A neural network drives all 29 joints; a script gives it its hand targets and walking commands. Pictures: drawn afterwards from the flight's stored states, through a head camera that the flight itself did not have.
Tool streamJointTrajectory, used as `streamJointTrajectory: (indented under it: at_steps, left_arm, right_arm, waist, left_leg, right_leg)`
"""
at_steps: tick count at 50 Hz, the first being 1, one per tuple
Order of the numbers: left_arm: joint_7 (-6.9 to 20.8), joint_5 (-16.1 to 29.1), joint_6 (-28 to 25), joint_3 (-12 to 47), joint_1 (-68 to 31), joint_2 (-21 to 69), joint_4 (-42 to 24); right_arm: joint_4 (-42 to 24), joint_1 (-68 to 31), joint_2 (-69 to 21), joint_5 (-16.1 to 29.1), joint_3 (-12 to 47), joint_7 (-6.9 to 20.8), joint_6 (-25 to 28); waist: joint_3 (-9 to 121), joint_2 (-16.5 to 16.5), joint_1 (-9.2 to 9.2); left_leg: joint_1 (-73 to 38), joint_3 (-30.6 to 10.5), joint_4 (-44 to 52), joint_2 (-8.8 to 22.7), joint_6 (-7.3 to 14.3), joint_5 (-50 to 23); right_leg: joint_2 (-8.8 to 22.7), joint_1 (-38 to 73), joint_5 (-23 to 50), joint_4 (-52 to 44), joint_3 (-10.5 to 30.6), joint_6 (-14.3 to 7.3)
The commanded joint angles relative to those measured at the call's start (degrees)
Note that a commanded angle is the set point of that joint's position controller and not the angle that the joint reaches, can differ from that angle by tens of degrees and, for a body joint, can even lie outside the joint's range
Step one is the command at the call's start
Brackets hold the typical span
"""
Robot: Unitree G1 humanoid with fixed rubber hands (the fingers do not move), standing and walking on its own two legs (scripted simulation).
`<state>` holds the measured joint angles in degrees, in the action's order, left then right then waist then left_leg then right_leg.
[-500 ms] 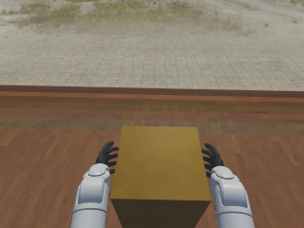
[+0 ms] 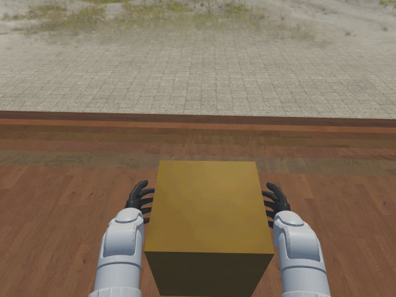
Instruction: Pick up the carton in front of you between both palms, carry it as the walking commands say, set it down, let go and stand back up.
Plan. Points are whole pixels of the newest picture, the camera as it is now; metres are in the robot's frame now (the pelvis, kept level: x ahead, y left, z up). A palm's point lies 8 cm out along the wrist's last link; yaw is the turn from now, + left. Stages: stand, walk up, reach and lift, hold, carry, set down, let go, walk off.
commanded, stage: hold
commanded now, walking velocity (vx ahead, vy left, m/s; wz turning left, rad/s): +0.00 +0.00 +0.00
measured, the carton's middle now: (206, 230) +0.30 +0.00 -0.02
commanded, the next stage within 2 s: carry in 0.42 s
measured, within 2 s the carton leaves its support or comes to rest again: neither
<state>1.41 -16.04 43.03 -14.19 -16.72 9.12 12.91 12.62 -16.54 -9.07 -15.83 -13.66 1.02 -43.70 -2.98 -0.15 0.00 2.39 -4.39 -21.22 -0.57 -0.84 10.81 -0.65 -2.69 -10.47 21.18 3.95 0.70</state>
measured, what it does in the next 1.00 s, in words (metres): walks ahead: right foot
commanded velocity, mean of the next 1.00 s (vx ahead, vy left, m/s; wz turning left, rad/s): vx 0.31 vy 0.00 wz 0.00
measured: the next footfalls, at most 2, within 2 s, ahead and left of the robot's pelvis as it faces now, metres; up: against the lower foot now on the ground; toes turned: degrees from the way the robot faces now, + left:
right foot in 0.86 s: +0.21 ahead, -0.09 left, +0.00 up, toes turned -10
left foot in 1.26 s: +0.54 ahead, +0.14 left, +0.00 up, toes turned +13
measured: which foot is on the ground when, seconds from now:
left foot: down 0.00-0.88, up 0.90-1.00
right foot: down 0.00-0.66, up 0.68-0.84, down 0.86-1.00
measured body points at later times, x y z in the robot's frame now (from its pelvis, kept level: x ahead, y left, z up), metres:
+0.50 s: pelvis +0.02 +0.00 +0.00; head -0.03 +0.00 +0.45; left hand +0.31 +0.15 +0.05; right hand +0.31 -0.15 +0.04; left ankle +0.02 +0.13 -0.74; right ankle +0.02 -0.13 -0.74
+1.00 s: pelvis +0.19 +0.00 +0.00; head +0.18 +0.00 +0.44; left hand +0.45 +0.15 +0.08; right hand +0.45 -0.15 +0.08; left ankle +0.10 +0.11 -0.68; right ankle +0.17 -0.08 -0.74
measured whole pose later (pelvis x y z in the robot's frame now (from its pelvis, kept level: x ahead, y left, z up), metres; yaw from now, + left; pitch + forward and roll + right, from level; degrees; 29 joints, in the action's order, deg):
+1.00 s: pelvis +0.19 +0.00 +0.00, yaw +2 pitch +6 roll +0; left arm -6.4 -4.1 68.4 -2.3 -1.4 7.3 -25.7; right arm -27.0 -1.0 -7.3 -2.9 -4.4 -6.7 -69.6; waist 9.7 -0.1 -0.4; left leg 25.7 4.8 -58.7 4.0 0.8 24.3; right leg 0.8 -14.9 -15.7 24.3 -12.5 -3.2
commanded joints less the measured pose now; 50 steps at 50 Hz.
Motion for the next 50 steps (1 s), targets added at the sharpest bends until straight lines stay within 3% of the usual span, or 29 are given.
streamJointTrajectory:
  at_steps: [1, 20, 21, 23, 24, 26, 28, 29, 31, 32, 33, 34, 35, 36, 37, 39, 41, 42, 43, 44, 45, 46, 47, 48, 49, 50]
  left_arm:
    - [12.18, 13.31, -1.17, 30.74, -26.28, 50.00, -1.49]
    - [11.52, 14.26, -0.58, 32.20, -21.38, 49.55, -5.17]
    - [11.61, 15.60, -0.22, 33.57, -24.21, 50.44, -4.76]
    - [11.37, 16.54, 0.10, 35.00, -24.16, 50.48, -6.50]
    - [11.14, 17.18, 0.40, 36.04, -25.37, 50.93, -8.09]
    - [10.49, 18.24, 1.43, 37.75, -25.41, 51.26, -10.17]
    - [9.30, 19.55, 3.29, 40.21, -23.54, 50.87, -13.02]
    - [8.56, 19.96, 4.66, 41.00, -22.76, 50.33, -14.85]
    - [7.29, 20.96, 7.77, 42.38, -22.74, 48.70, -18.82]
    - [6.78, 21.75, 9.47, 42.95, -23.00, 47.90, -20.33]
    - [6.22, 22.58, 11.24, 43.61, -22.93, 47.21, -21.72]
    - [5.64, 23.65, 12.99, 44.43, -22.66, 46.50, -23.35]
    - [5.23, 25.09, 14.59, 45.78, -23.19, 45.69, -25.59]
    - [4.83, 26.53, 15.82, 46.93, -23.24, 45.92, -27.08]
    - [4.35, 28.10, 16.97, 48.19, -21.34, 46.66, -28.64]
    - [3.34, 29.34, 18.80, 49.13, -17.51, 46.94, -32.46]
    - [2.28, 29.20, 20.50, 49.45, -12.64, 47.29, -35.53]
    - [1.92, 29.20, 21.29, 49.20, -10.20, 47.91, -36.86]
    - [1.62, 29.07, 22.09, 48.90, -8.24, 47.95, -38.54]
    - [1.27, 28.51, 23.01, 47.95, -4.95, 47.27, -39.45]
    - [0.91, 27.88, 23.57, 47.21, -3.29, 46.54, -39.96]
    - [0.53, 27.90, 24.12, 46.85, -5.59, 46.57, -41.59]
    - [0.20, 28.36, 24.67, 46.77, -7.75, 46.50, -43.55]
    - [-0.11, 28.92, 25.21, 46.95, -9.18, 46.39, -44.87]
    - [-0.34, 29.59, 25.65, 47.51, -10.36, 46.29, -45.65]
    - [-0.44, 30.36, 26.06, 48.17, -10.77, 46.05, -46.11]
  right_arm:
    - [-2.03, -26.76, -50.45, 13.47, 30.83, 11.97, 1.58]
    - [-5.93, -22.19, -49.15, 14.39, 32.07, 11.60, 1.27]
    - [-5.41, -24.71, -49.93, 15.21, 32.84, 11.53, 0.99]
    - [-7.61, -25.39, -50.59, 16.79, 34.75, 11.41, 0.61]
    - [-8.86, -26.40, -50.91, 17.66, 35.86, 11.27, 0.28]
    - [-11.11, -27.59, -50.89, 18.90, 37.82, 10.72, -0.75]
    - [-14.24, -26.46, -50.92, 20.89, 40.94, 10.08, -2.76]
    - [-15.85, -26.22, -50.61, 21.88, 42.15, 9.68, -4.13]
    - [-18.76, -26.87, -49.66, 23.44, 43.67, 8.73, -7.10]
    - [-19.41, -26.55, -48.95, 23.85, 43.68, 8.11, -8.66]
    - [-19.80, -24.33, -47.65, 23.93, 43.44, 7.27, -10.26]
    - [-20.32, -21.19, -46.31, 23.76, 43.10, 6.32, -11.80]
    - [-22.41, -19.03, -45.35, 23.65, 43.01, 5.22, -13.17]
    - [-25.44, -18.69, -45.25, 23.65, 43.21, 4.25, -14.44]
    - [-28.06, -17.38, -45.64, 24.59, 43.86, 3.49, -15.82]
    - [-33.75, -15.84, -46.18, 26.39, 45.90, 2.53, -17.98]
    - [-37.57, -12.84, -46.55, 27.82, 47.38, 2.20, -19.79]
    - [-39.21, -11.37, -46.63, 28.51, 47.99, 2.19, -20.71]
    - [-40.72, -9.32, -46.22, 29.16, 48.42, 2.23, -21.62]
    - [-42.21, -8.74, -45.66, 29.88, 48.77, 2.30, -22.60]
    - [-45.28, -9.96, -45.03, 30.76, 49.48, 2.42, -23.75]
    - [-47.31, -13.46, -44.16, 32.28, 50.56, 2.55, -24.67]
    - [-47.22, -14.61, -44.55, 33.57, 50.69, 2.62, -25.21]
    - [-46.91, -14.64, -45.02, 34.13, 50.58, 2.53, -25.47]
    - [-46.09, -13.76, -45.00, 33.97, 50.00, 2.26, -25.68]
    - [-45.44, -12.66, -44.92, 33.56, 49.34, 1.86, -25.86]
  waist:
    - [12.62, 0.16, 0.04]
    - [13.07, -0.12, -0.02]
    - [16.21, 0.05, 0.02]
    - [14.47, 0.51, 0.02]
    - [12.45, 1.31, -0.07]
    - [13.18, 2.74, 0.29]
    - [18.01, 6.72, 0.39]
    - [18.49, 8.09, 0.27]
    - [17.37, 7.39, 0.17]
    - [15.99, 3.45, 0.10]
    - [15.51, -5.44, -0.53]
    - [14.66, -13.92, -1.22]
    - [12.02, -15.69, -1.71]
    - [12.27, -11.90, -1.91]
    - [14.67, -9.09, -1.92]
    - [18.41, -8.94, -1.76]
    - [20.13, -9.76, -1.22]
    - [21.37, -8.17, -0.59]
    - [23.21, -5.14, -0.36]
    - [26.14, 2.27, 0.77]
    - [24.47, 16.00, 1.33]
    - [21.74, 13.18, 1.29]
    - [19.93, 8.05, 1.31]
    - [19.16, 4.06, 1.17]
    - [18.99, 2.16, 1.10]
    - [18.34, 2.73, 1.01]
  left_leg:
    - [-0.72, 0.94, 3.93, -4.79, 0.55, -4.58]
    - [-2.39, 0.33, 4.12, -4.95, 0.26, -10.46]
    - [4.18, 1.29, -1.00, 6.23, 0.84, -2.69]
    - [10.41, -0.50, 1.19, 4.57, 1.15, 23.74]
    - [13.80, -0.32, 0.39, 3.96, 1.09, 29.97]
    - [16.47, 1.76, -4.35, 3.31, 0.80, 22.11]
    - [15.76, 6.69, -11.60, 0.86, 0.07, 12.07]
    - [16.02, 8.19, -9.87, -0.09, 0.18, 12.86]
    - [11.45, 8.52, -4.30, 0.40, 0.65, 15.07]
    - [8.36, 4.74, -0.77, 2.97, 1.42, 17.11]
    - [4.06, -5.71, 4.13, 9.64, 3.99, 21.46]
    - [-2.31, -18.32, 8.92, 17.22, 7.67, 19.07]
    - [-6.12, -23.54, 9.24, 20.83, 11.44, 9.74]
    - [-7.99, -21.90, 7.59, 20.86, 12.68, 0.61]
    - [-9.51, -17.87, 6.35, 20.07, 12.26, -5.37]
    - [-8.72, -9.21, 4.76, 16.79, 9.56, -10.70]
    - [-3.49, -1.97, 2.32, 13.66, 7.29, -8.04]
    - [3.49, 2.41, -0.95, 11.84, 5.77, -5.26]
    - [12.94, 5.59, -6.20, 10.41, 4.12, -3.77]
    - [23.27, 9.62, -17.79, 7.81, 2.12, 4.11]
    - [39.90, 13.43, -31.40, 1.97, 0.20, 17.13]
    - [44.63, 7.70, -39.06, 3.62, 1.78, 19.80]
    - [46.68, 6.13, -43.19, 6.12, 2.44, 19.22]
    - [46.40, 5.73, -44.27, 7.85, 2.67, 16.04]
    - [45.13, 5.80, -41.65, 8.82, 2.32, 12.65]
    - [43.17, 6.58, -37.52, 9.01, 1.61, 9.81]
  right_leg:
    - [-4.57, 2.89, 5.16, -3.60, -0.56, -0.18]
    - [-5.01, 3.94, 10.10, -3.64, -0.19, -0.20]
    - [6.02, -1.90, 1.94, 1.50, -1.47, -0.72]
    - [5.14, -7.86, -24.71, -2.19, 1.05, -1.45]
    - [5.17, -9.91, -31.41, -2.71, 2.08, -1.82]
    - [7.30, -9.18, -27.30, -2.79, 4.24, -3.16]
    - [10.55, -7.60, -23.36, -5.64, 8.93, -5.52]
    - [11.52, -7.80, -24.71, -5.97, 10.07, -6.65]
    - [10.68, -13.39, -27.96, -3.53, 7.18, -6.35]
    - [7.97, -17.81, -25.86, 0.98, 2.46, -4.61]
    - [4.65, -24.39, -21.06, 11.42, -3.56, -2.29]
    - [1.08, -33.92, -16.60, 22.42, -9.40, -0.46]
    - [1.54, -41.43, -20.26, 22.61, -9.87, -0.45]
    - [2.79, -42.47, -21.51, 22.85, -9.12, -0.72]
    - [2.88, -40.87, -20.84, 20.41, -9.33, -0.80]
    - [0.66, -33.94, -13.51, 14.33, -12.32, -0.57]
    - [-1.21, -23.18, -6.84, 6.13, -15.74, -0.31]
    - [-1.88, -11.40, -2.07, 0.30, -17.44, -0.42]
    - [0.02, 2.79, 0.02, -1.36, -15.58, -1.11]
    - [10.08, 14.50, -9.06, -4.34, -2.97, -3.40]
    - [24.76, 20.28, -14.97, -9.51, 21.11, -9.62]
    - [28.17, 18.15, -9.76, -8.65, 26.40, -14.49]
    - [27.07, 15.04, -5.51, -8.32, 23.27, -14.95]
    - [25.02, 12.55, -2.71, -8.67, 17.98, -13.67]
    - [23.33, 10.32, -4.91, -10.59, 13.47, -11.91]
    - [21.27, 8.36, -4.24, -12.11, 8.52, -10.34]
